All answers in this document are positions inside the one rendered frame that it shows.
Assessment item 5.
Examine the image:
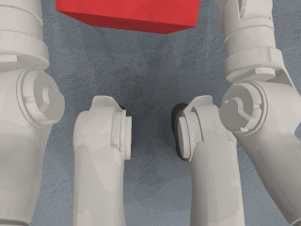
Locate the left robot thigh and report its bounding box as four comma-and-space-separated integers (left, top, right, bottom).
72, 105, 132, 226

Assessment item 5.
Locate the carton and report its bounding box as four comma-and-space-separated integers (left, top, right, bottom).
55, 0, 200, 34

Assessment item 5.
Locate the right robot forearm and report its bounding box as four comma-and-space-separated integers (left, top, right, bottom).
214, 0, 296, 90

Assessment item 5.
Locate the robot right upper arm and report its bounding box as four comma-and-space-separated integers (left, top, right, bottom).
218, 80, 301, 226

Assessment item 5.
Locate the left robot forearm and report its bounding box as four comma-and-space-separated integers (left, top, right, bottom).
0, 0, 50, 73

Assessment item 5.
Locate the right robot foot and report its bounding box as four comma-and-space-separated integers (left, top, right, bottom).
171, 103, 188, 161

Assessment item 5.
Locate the robot left upper arm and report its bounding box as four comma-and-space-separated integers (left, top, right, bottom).
0, 68, 65, 226

